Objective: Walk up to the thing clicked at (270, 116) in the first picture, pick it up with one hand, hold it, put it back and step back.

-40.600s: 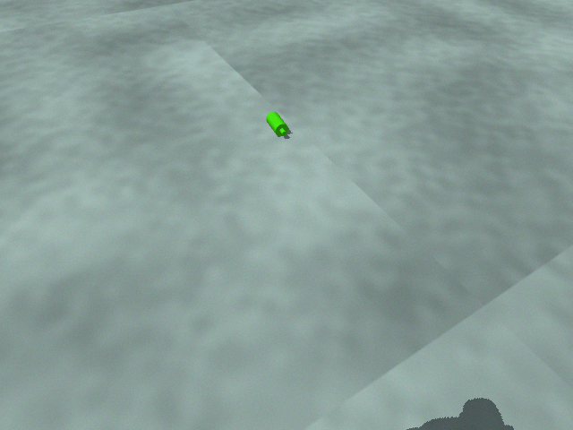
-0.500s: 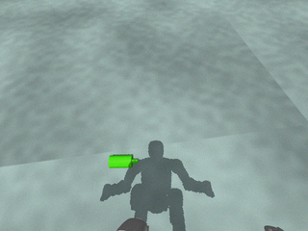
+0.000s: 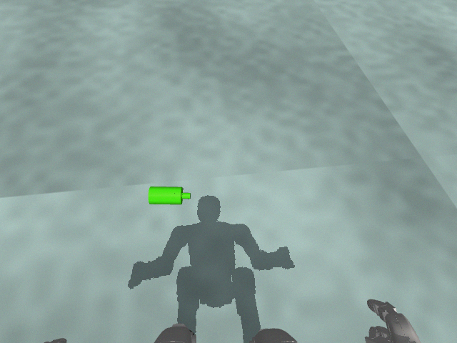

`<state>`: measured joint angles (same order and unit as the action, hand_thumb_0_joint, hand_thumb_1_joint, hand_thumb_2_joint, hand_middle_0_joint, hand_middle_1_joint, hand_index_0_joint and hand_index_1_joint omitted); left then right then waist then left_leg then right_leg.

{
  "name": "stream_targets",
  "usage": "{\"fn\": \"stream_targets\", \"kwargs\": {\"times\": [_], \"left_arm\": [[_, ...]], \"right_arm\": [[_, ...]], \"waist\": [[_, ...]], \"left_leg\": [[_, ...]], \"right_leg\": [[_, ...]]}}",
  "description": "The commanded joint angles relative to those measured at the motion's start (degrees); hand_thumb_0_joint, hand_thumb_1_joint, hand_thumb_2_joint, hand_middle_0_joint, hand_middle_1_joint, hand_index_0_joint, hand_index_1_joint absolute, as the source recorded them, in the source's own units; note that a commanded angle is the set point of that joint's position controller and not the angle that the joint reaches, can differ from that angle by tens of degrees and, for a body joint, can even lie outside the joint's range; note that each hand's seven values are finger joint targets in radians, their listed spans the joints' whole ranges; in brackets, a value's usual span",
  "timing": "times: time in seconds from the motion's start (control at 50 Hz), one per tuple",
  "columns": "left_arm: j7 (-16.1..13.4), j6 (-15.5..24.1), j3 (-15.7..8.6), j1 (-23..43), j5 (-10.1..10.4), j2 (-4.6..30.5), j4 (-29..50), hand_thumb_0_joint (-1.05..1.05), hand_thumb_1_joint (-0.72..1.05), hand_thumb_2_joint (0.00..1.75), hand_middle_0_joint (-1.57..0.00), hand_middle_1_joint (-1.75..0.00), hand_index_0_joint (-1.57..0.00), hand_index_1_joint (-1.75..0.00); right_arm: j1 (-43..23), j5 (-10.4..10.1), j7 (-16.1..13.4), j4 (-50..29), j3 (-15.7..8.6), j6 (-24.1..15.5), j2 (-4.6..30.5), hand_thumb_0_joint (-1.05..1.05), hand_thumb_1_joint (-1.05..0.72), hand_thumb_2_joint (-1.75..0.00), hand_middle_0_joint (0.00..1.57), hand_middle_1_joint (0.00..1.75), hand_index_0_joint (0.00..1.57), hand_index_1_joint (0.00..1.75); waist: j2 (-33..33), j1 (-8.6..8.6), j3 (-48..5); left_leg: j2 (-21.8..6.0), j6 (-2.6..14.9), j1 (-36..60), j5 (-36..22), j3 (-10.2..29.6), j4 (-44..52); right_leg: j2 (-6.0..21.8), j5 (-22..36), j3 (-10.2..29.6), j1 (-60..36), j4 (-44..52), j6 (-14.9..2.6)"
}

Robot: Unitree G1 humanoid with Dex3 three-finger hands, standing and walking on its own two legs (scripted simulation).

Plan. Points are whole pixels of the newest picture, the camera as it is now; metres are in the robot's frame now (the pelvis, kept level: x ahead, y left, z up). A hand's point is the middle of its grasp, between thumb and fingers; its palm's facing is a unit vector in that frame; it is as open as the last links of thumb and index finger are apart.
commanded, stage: step back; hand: left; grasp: from above
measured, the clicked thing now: (170, 195) +0.79 +0.25 -0.72
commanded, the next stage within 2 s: stand in 1.68 s
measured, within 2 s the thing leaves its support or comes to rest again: neither
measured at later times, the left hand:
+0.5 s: hand out of the picture -0.07 +0.25 -0.14, palm faces +0.08 -0.91 -0.40, open 7.4 cm
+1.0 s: hand out of the picture -0.25 +0.23 -0.14, palm faces +0.08 -0.92 -0.39, open 7.4 cm
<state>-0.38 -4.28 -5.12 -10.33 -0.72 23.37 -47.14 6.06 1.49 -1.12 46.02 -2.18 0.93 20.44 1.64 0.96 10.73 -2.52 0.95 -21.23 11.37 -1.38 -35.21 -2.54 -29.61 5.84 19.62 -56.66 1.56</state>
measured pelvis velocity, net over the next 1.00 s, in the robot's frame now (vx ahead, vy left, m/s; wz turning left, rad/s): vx -0.28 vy -0.05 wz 0.07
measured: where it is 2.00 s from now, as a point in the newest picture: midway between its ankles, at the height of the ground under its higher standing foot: outside the picture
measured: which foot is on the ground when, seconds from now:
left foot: down 0.00-0.10, up 0.12-0.40, down 0.42-1.00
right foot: up 0.00-0.06, down 0.08-0.42, up 0.44-0.70, down 0.72-1.00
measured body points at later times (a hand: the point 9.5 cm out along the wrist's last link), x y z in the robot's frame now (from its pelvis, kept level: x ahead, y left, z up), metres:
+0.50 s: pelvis -0.18 -0.03 +0.00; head -0.12 -0.01 +0.44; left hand -0.07 +0.30 -0.12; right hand -0.09 -0.33 -0.12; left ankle -0.18 +0.09 -0.72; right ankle -0.11 -0.15 -0.69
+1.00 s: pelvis -0.28 -0.05 +0.00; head -0.27 -0.05 +0.45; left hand -0.26 +0.28 -0.11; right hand -0.20 -0.36 -0.12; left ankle -0.27 +0.08 -0.72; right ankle -0.27 -0.18 -0.72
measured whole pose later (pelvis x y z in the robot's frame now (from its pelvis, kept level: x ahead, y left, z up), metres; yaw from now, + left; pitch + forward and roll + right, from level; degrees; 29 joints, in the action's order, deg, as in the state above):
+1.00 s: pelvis -0.28 -0.05 +0.00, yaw +4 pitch -3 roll +1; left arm 1.0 -0.2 -3.4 -13.4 -2.3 21.8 -55.3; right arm 13.6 1.8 0.8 58.0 -3.6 0.5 22.1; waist 0.6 2.1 3.7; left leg 2.2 -0.2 -14.1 16.4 2.5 -32.8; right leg 2.6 -20.0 0.2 13.9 -36.6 0.1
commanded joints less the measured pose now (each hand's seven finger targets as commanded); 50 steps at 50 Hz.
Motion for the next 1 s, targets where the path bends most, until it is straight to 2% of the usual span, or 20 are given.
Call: {"fn": "stream_targets", "kwargs": {"times": [0.0,0.04,0.06,0.08,0.1,0.16,0.3,0.38,0.4,0.42,0.44,0.5,0.6,0.66,0.68,0.72,0.74,0.78,0.94,0.98], "left_arm": [[0.25,2.22,-3.12,-7.04,-0.12,8.60,1.45,0.00,0.90,0.90,-0.20,-0.30,-0.20,-0.30],[0.24,2.75,-3.49,-11.22,-1.07,9.56,-0.84,0.00,0.90,0.90,-0.20,-0.30,-0.20,-0.30],[0.28,3.07,-4.90,-9.64,-2.19,14.47,0.28,0.00,0.90,0.90,-0.20,-0.30,-0.20,-0.30],[0.11,2.59,-6.11,-4.32,-1.97,21.49,3.44,0.00,0.90,0.90,-0.20,-0.30,-0.20,-0.30],[-0.21,2.93,-5.63,-0.46,-1.67,20.36,4.91,0.00,0.90,0.90,-0.20,-0.30,-0.20,-0.30],[-0.97,3.32,-3.72,8.09,-2.00,13.15,6.23,0.00,0.90,0.90,-0.20,-0.30,-0.20,-0.30],[-2.05,2.80,-3.40,-0.06,-1.84,13.04,6.33,0.00,0.90,0.90,-0.20,-0.30,-0.20,-0.30],[-1.41,1.36,-1.77,1.76,-0.55,10.56,7.22,0.00,0.90,0.90,-0.20,-0.30,-0.20,-0.30],[-1.11,1.32,-1.14,-0.08,-0.30,7.98,7.46,0.00,0.90,0.90,-0.20,-0.30,-0.20,-0.30],[-1.86,1.38,-2.16,5.61,0.13,10.43,8.33,0.00,0.90,0.90,-0.20,-0.30,-0.20,-0.30],[-2.06,1.17,-2.79,7.74,-0.68,11.42,7.52,0.00,0.90,0.90,-0.20,-0.30,-0.20,-0.30],[-1.60,0.90,-2.42,1.11,0.80,10.02,4.27,0.00,0.90,0.90,-0.20,-0.30,-0.20,-0.30],[-0.14,3.17,-1.84,2.28,-0.51,8.58,3.28,0.00,0.90,0.90,-0.20,-0.30,-0.20,-0.30],[-0.12,4.67,-1.88,-4.51,-0.53,7.73,-2.43,0.00,0.90,0.90,-0.20,-0.30,-0.20,-0.30],[-0.38,5.25,-2.57,-6.43,-1.19,9.74,-4.38,0.00,0.90,0.90,-0.20,-0.30,-0.20,-0.30],[-0.49,5.73,-4.61,-1.45,-1.92,18.80,-1.77,0.00,0.90,0.90,-0.20,-0.30,-0.20,-0.30],[-0.47,5.88,-4.15,3.42,-2.11,18.81,-0.76,0.00,0.90,0.90,-0.20,-0.30,-0.20,-0.30],[-0.60,6.83,-2.59,6.15,-1.86,13.54,-0.69,0.00,0.90,0.90,-0.20,-0.30,-0.20,-0.30],[0.59,5.75,-1.25,2.43,-1.37,12.07,-2.80,0.00,0.90,0.90,-0.20,-0.30,-0.20,-0.30],[0.91,5.78,-0.17,3.52,-0.19,8.45,-3.53,0.00,0.90,0.90,-0.20,-0.30,-0.20,-0.30]], "right_arm": [[-0.15,0.19,-0.76,-3.90,-5.17,0.18,18.43,0.00,-0.90,-0.90,0.20,0.30,0.20,0.30],[-0.76,-0.48,-0.40,-4.09,-4.44,0.96,16.26,0.00,-0.90,-0.90,0.20,0.30,0.20,0.30],[0.22,-0.88,-0.28,-4.96,-3.42,0.97,12.01,0.00,-0.90,-0.90,0.20,0.30,0.20,0.30],[-2.82,-1.03,-1.29,-5.91,-3.94,1.02,11.99,0.00,-0.90,-0.90,0.20,0.30,0.20,0.30],[-2.69,-0.84,-1.51,-4.92,-4.73,1.24,14.22,0.00,-0.90,-0.90,0.20,0.30,0.20,0.30],[4.76,-1.17,-1.02,-1.06,-4.05,0.83,13.03,0.00,-0.90,-0.90,0.20,0.30,0.20,0.30],[4.37,-0.26,-0.69,-1.78,-3.05,-0.04,11.10,0.00,-0.90,-0.90,0.20,0.30,0.20,0.30],[10.94,0.48,-0.64,1.89,-4.35,-0.45,12.58,0.00,-0.90,-0.90,0.20,0.30,0.20,0.30],[9.39,1.19,-0.62,1.25,-5.42,-0.46,17.60,0.00,-0.90,-0.90,0.20,0.30,0.20,0.30],[6.03,0.41,0.03,-0.40,-6.27,-0.08,24.54,0.00,-0.90,-0.90,0.20,0.30,0.20,0.30],[4.72,0.83,-0.19,-0.63,-6.42,-0.58,22.91,0.00,-0.90,-0.90,0.20,0.30,0.20,0.30],[-0.99,0.67,-1.15,-1.48,-3.67,-0.71,16.52,0.00,-0.90,-0.90,0.20,0.30,0.20,0.30],[4.03,1.12,-0.66,0.24,-4.28,-0.99,15.49,0.00,-0.90,-0.90,0.20,0.30,0.20,0.30],[0.08,0.73,0.06,0.45,-4.19,0.08,16.84,0.00,-0.90,-0.90,0.20,0.30,0.20,0.30],[1.74,0.52,0.18,0.82,-3.35,0.38,14.06,0.00,-0.90,-0.90,0.20,0.30,0.20,0.30],[-0.59,0.21,-0.27,-0.91,-2.93,0.33,11.20,0.00,-0.90,-0.90,0.20,0.30,0.20,0.30],[-1.47,-0.06,-0.14,0.54,-4.01,0.25,14.12,0.00,-0.90,-0.90,0.20,0.30,0.20,0.30],[1.00,-0.59,0.67,2.82,-3.47,-0.71,12.93,0.00,-0.90,-0.90,0.20,0.30,0.20,0.30],[5.35,0.65,1.36,6.97,-3.87,-3.21,11.53,0.00,-0.90,-0.90,0.20,0.30,0.20,0.30],[5.37,0.88,1.20,7.12,-4.54,-3.75,15.11,0.00,-0.90,-0.90,0.20,0.30,0.20,0.30]], "waist": [[-14.54,-0.12,-16.28],[-9.28,1.61,-16.10],[5.69,1.14,-12.60],[16.54,4.07,-9.30],[12.01,2.46,-4.88],[6.90,-3.38,-5.96],[10.48,1.92,-12.41],[4.15,-1.03,-15.34],[-8.25,0.38,-15.11],[-17.58,-3.01,-13.81],[-13.01,-3.34,-11.07],[-6.90,1.86,-10.42],[-10.91,-2.80,-12.74],[-12.44,0.96,-12.46],[-7.10,0.90,-11.98],[8.89,2.58,-9.17],[6.51,1.22,-3.86],[1.79,-1.04,-3.27],[5.39,-0.99,-7.25],[-5.07,-1.73,-9.53]], "left_leg": [[-11.66,10.00,7.86,-8.80,12.96,7.55],[-7.27,5.31,-0.24,1.89,9.63,2.05],[2.05,0.88,-13.76,14.14,6.32,-8.80],[7.87,-1.25,-10.34,24.22,7.18,-23.43],[5.86,-1.79,-7.08,22.68,12.73,-31.19],[9.47,-1.53,-5.96,14.06,10.49,-35.13],[4.22,-1.93,-4.45,19.69,4.45,-10.48],[1.43,0.68,11.55,-1.24,4.67,14.36],[-10.61,5.15,16.28,-8.61,21.00,15.60],[-20.48,15.30,5.62,-15.62,30.76,16.34],[-21.40,17.41,-0.19,-16.65,31.38,16.13],[-12.53,12.39,4.28,-25.31,14.67,9.37],[-11.43,11.91,15.13,-2.99,15.17,9.58],[-9.36,8.96,5.14,7.68,11.22,6.84],[-6.33,6.06,-1.03,9.06,8.86,0.12],[2.08,-0.39,-8.02,21.55,8.64,-12.75],[1.05,-0.98,-2.89,19.63,11.88,-17.42],[2.93,-0.92,-3.56,12.82,10.02,-16.20],[4.32,-0.13,13.24,8.10,2.52,12.44],[-5.87,4.71,15.46,19.71,21.31,16.68]], "right_leg": [[2.10,6.68,-5.48,-6.80,21.27,-2.30],[3.14,12.03,-3.26,-13.18,31.54,-4.37],[14.19,6.07,15.25,-13.51,35.25,-8.12],[26.99,4.99,27.74,3.83,41.94,-18.44],[28.11,2.96,28.36,12.23,43.83,-19.39],[15.59,18.50,6.97,6.26,34.67,-11.99],[18.34,37.89,6.83,-14.47,27.05,-13.05],[14.07,30.78,2.57,-5.43,17.86,-7.23],[6.99,15.31,-2.42,6.18,8.88,-3.90],[0.49,-7.61,-4.51,5.76,-2.17,-2.02],[0.36,-7.66,2.47,3.51,-11.22,-2.14],[-1.86,-0.53,4.32,6.60,-18.40,-2.77],[1.78,-1.41,-1.83,4.68,9.81,-1.00],[1.07,7.89,-6.65,-10.44,34.01,-3.54],[2.03,9.63,-1.46,-16.18,36.80,-4.13],[23.54,-15.08,27.59,-0.69,44.04,-14.53],[24.56,-21.11,28.36,9.42,45.76,-16.07],[16.71,-5.85,15.15,2.86,40.32,-12.15],[12.61,1.66,5.47,0.74,32.98,-8.52],[5.66,0.43,-1.78,6.78,25.06,-4.08]]}}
